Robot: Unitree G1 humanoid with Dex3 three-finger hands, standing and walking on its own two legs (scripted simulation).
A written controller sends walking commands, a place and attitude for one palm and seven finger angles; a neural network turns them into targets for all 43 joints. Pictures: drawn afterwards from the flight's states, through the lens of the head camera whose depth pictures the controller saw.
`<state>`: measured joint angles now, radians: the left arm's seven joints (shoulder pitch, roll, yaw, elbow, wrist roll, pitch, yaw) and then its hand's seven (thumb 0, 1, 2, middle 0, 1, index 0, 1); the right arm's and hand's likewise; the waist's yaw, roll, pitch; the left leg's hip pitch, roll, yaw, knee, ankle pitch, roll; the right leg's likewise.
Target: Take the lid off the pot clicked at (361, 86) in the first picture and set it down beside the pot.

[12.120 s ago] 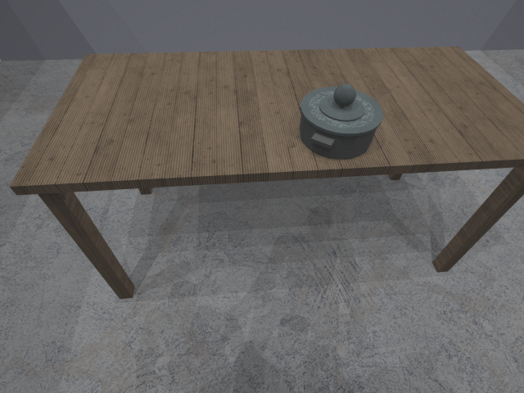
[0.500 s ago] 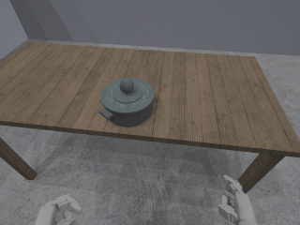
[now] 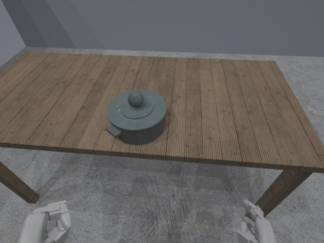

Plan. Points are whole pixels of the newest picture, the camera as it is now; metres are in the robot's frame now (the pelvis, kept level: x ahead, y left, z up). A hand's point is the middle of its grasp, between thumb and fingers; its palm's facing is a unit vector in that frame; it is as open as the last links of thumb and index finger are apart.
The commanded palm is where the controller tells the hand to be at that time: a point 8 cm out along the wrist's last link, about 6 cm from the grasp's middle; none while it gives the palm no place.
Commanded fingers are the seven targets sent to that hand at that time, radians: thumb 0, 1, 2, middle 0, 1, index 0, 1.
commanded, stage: raise the hand higher, near the body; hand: left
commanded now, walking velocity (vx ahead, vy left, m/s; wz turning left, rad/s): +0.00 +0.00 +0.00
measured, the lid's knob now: (135, 99) +0.53 +0.15 +0.05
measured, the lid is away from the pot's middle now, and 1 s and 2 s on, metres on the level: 0.00 0.00 0.00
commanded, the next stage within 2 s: reach forward and open the fingers in 0.40 s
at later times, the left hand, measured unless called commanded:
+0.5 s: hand (55, 197) +0.17 +0.23 +0.10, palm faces +0.32 -0.85 -0.41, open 3.1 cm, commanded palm +0.12 +0.27 +0.13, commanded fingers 0.00 0.88 0.90 -1.28 -1.48 -1.28 -1.48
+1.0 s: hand (50, 190) +0.19 +0.25 +0.10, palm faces -0.21 -0.05 -0.98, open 4.3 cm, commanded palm +0.18 +0.25 +0.16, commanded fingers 0.00 0.08 1.27 -0.98 -0.58 -0.98 -0.58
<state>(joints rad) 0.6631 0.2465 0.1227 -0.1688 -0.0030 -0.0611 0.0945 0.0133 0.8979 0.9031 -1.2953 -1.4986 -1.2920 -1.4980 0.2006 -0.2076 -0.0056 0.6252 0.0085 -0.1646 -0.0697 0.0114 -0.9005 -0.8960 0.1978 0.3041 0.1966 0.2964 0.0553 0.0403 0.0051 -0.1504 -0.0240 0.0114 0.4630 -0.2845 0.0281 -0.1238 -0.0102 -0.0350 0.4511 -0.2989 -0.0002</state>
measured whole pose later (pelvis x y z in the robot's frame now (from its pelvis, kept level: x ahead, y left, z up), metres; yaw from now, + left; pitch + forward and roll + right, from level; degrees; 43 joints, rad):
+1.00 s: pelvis -0.02 -0.01 +0.00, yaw +1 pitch -1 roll +0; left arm 0.33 0.64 0.06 -0.29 0.76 0.06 -0.19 0.00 0.36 1.15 -1.11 -0.91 -1.10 -0.91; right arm 0.10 -0.29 0.02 0.58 0.03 0.07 -0.03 0.01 -0.90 -0.90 0.20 0.30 0.19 0.30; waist 0.07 0.14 -0.02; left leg -0.19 -0.02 -0.01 0.45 -0.24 0.02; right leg -0.16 0.00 -0.05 0.44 -0.27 -0.01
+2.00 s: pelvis -0.03 +0.02 +0.00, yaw +1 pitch +0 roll +0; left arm -0.35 0.59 -0.13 0.06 0.82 0.18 -0.33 0.00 -0.35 1.46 -0.82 -0.08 -0.82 -0.08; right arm 0.11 -0.28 0.04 0.58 0.06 0.10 0.03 0.01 -0.90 -0.90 0.20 0.30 0.20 0.30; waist 0.04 0.12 0.00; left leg -0.22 -0.06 0.00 0.42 -0.20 0.05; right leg -0.20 -0.05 -0.05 0.44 -0.24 0.02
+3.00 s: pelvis -0.01 +0.01 +0.00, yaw +1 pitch +6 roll +0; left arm -0.92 0.48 -0.28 0.72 0.88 0.21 -0.35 0.00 -0.35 1.46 -0.82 -0.08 -0.82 -0.08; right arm 0.20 -0.29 0.02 0.65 0.08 0.15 0.00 0.01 -0.90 -0.90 0.20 0.30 0.20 0.30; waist -0.06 0.08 -0.03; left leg -0.32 -0.05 0.01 0.47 -0.24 0.05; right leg -0.31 -0.04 -0.04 0.50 -0.28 0.01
